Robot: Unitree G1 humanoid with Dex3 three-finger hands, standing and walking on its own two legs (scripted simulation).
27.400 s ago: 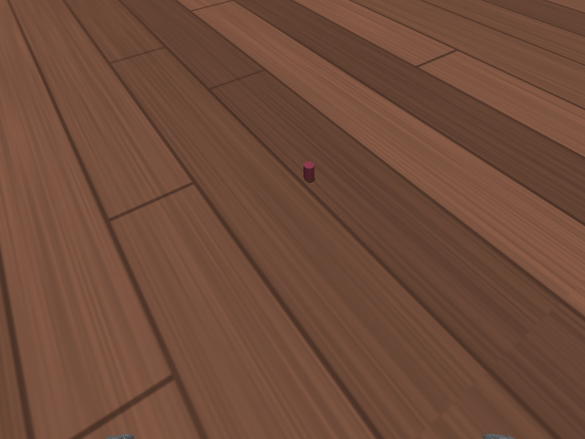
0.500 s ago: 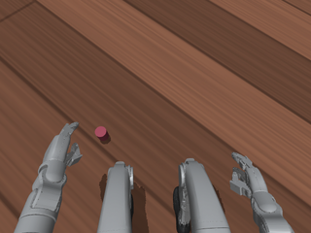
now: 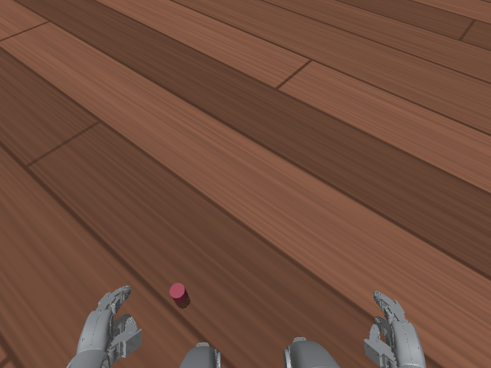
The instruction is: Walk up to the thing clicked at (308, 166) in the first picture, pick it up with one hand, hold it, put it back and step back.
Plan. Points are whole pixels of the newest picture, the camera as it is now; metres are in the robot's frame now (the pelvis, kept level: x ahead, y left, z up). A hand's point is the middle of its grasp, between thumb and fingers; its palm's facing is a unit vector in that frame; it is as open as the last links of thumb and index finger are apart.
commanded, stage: home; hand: left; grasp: from above
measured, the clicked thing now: (178, 293) +0.42 +0.23 -0.66
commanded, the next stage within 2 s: none
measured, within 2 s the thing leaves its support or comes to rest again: neither
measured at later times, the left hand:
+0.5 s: hand (137, 350) +0.16 +0.17 -0.03, palm faces +0.07 -0.98 -0.19, open 7.4 cm
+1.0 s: hand (137, 352) +0.16 +0.17 -0.03, palm faces +0.05 -0.98 -0.20, open 7.4 cm
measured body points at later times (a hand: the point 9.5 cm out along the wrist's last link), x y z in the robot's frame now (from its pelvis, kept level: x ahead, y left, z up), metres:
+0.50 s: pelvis +0.01 -0.01 +0.02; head +0.03 +0.00 +0.47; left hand +0.16 +0.22 -0.01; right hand +0.18 -0.25 -0.04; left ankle +0.01 +0.12 -0.66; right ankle +0.01 -0.14 -0.66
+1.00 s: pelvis +0.00 -0.01 +0.02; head +0.02 +0.00 +0.47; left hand +0.16 +0.22 -0.01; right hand +0.16 -0.25 -0.05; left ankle +0.01 +0.12 -0.66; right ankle +0.01 -0.14 -0.66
